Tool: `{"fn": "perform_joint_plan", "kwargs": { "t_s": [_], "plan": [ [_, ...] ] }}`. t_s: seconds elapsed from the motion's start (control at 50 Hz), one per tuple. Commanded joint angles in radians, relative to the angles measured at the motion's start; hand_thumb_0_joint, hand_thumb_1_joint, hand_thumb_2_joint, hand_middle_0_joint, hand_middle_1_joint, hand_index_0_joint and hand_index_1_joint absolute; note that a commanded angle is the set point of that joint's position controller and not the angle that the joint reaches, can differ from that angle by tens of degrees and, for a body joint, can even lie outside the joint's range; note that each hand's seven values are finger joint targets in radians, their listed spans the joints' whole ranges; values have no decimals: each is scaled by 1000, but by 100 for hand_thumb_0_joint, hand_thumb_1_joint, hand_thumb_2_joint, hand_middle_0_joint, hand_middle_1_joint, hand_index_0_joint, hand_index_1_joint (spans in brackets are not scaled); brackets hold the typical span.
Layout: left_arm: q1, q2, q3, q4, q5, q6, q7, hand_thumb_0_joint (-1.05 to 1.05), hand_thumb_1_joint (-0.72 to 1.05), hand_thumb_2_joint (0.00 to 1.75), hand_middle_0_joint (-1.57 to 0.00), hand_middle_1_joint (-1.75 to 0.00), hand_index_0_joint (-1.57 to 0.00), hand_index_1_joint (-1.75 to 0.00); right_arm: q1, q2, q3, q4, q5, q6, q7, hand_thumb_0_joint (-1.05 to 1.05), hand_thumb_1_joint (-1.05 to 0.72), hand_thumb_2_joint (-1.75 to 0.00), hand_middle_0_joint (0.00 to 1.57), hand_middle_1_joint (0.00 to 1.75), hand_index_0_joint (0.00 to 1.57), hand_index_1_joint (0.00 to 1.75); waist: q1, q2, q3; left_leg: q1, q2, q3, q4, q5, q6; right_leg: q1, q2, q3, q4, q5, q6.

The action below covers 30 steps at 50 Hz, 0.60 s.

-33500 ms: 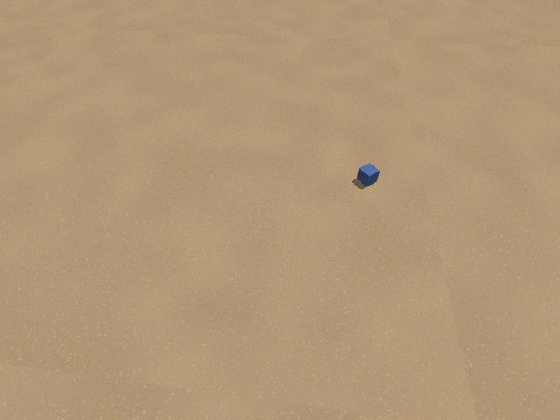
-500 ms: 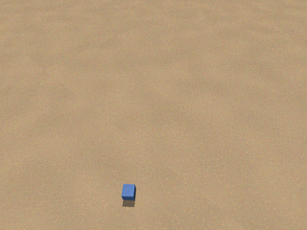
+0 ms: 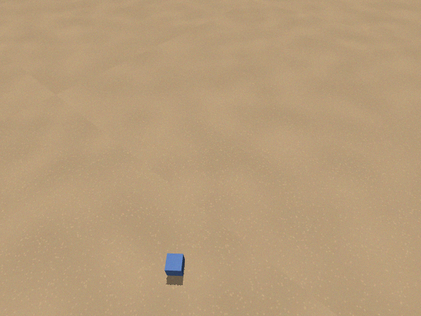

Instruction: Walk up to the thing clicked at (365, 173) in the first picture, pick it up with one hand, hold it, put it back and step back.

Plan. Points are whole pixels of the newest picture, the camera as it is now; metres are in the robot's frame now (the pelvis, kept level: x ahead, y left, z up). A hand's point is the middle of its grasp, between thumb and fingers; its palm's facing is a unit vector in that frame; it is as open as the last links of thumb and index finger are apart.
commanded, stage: stand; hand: left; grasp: from above
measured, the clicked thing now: (175, 264) +0.44 +0.22 -0.74
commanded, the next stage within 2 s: step back in 0.54 s
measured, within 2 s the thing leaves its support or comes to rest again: neither
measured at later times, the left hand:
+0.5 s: hand out of the picture +0.09 +0.24 -0.15, palm faces -0.01 -0.94 -0.35, open 7.4 cm
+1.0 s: hand out of the picture +0.08 +0.29 -0.18, palm faces -0.08 -0.93 -0.37, open 7.4 cm
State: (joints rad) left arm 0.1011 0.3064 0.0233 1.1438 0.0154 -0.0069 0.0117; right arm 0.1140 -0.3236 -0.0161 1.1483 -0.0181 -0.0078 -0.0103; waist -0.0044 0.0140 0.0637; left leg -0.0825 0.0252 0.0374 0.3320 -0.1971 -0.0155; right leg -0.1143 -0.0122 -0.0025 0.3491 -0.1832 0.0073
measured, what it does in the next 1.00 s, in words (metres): lifts its right foot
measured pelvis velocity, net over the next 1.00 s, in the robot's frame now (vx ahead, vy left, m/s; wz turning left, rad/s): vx -0.08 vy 0.03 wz -0.04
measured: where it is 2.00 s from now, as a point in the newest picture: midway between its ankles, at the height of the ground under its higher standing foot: outside the picture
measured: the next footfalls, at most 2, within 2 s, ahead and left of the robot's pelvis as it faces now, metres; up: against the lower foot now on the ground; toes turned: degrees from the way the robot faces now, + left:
right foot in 1.20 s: -0.09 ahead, -0.11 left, +0.00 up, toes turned -1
left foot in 1.54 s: -0.18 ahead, +0.13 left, +0.00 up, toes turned -4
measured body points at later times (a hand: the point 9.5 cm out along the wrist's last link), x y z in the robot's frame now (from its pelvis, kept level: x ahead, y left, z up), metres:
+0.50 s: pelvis +0.00 -0.01 +0.00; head +0.01 -0.01 +0.45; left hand +0.09 +0.29 -0.13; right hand +0.07 -0.30 -0.14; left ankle -0.01 +0.13 -0.75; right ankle +0.01 -0.12 -0.75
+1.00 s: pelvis -0.08 +0.03 -0.02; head +0.00 +0.05 +0.42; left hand +0.08 +0.33 -0.15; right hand -0.03 -0.30 -0.13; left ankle -0.07 +0.13 -0.75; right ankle -0.09 -0.11 -0.67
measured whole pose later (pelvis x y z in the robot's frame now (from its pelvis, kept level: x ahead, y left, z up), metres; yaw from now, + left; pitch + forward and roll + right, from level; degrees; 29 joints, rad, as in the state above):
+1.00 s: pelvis -0.08 +0.03 -0.02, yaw -2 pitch -1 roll -1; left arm 0.04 0.40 0.05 0.88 0.01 0.06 0.03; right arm 0.16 -0.36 -0.05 0.95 -0.02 0.03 -0.02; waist -0.03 -0.04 0.20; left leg -0.26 0.00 0.00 0.60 -0.31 0.04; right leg -0.48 0.13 0.16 1.15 -0.51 -0.01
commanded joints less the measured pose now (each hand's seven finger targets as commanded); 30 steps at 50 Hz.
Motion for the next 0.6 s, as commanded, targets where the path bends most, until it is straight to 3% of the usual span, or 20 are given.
{"fn": "perform_joint_plan", "kwargs": {
  "t_s": [0.0, 0.16, 0.5, 0.52, 0.56, 0.58],
  "plan": [
    [-43, 203, 34, -61, -1, -21, 9, 0, 90, 90, -20, -30, -20, -30, -35, -194, -34, -60, -2, -19, -7, 0, -90, -90, 20, 30, 20, 30, 0, -25, -78, 9, 109, -86, -55, 127, 28, -3, -111, 83, -58, 153, -21],
    [-49, 217, 34, -68, -4, -23, 8, 0, 90, 90, -20, -30, -20, -30, -37, -201, -35, -60, 1, -21, -6, 0, -90, -90, 20, 30, 20, 30, -2, -14, -93, 20, 115, -82, -55, 164, 26, 10, -114, 88, -50, 204, -26],
    [-50, 226, 30, -72, -6, -26, 5, 0, 90, 90, -20, -30, -20, -30, -45, -208, -35, -65, 1, -19, -2, 0, -90, -90, 20, 30, 20, 30, 0, -19, -76, 23, 116, -77, -62, 122, 25, -4, -113, 97, -65, 177, -27],
    [-39, 313, 67, -106, -21, -14, 6, 0, 90, 90, -20, -30, -20, -30, -78, -271, -53, -90, 16, -1, 1, 0, -90, -90, 20, 30, 20, 30, 5, -49, 27, -56, 101, -90, 44, 235, 45, -93, -105, 125, 8, 362, -31],
    [-22, 308, 73, -140, -23, -8, 11, 0, 90, 90, -20, -30, -20, -30, -38, -252, -54, -110, 28, 9, 1, 0, -90, -90, 20, 30, 20, 30, -6, -60, -53, -50, 85, -64, 127, 262, 50, -65, -126, 134, 39, 417, -70],
    [-21, 311, 76, -157, -24, -6, 11, 0, 90, 90, -20, -30, -20, -30, -39, -249, -56, -125, 27, 14, 4, 0, -90, -90, 20, 30, 20, 30, -8, -70, -81, -50, 62, -54, 177, 226, 51, -82, -140, 153, 35, 416, -92]
  ]
}}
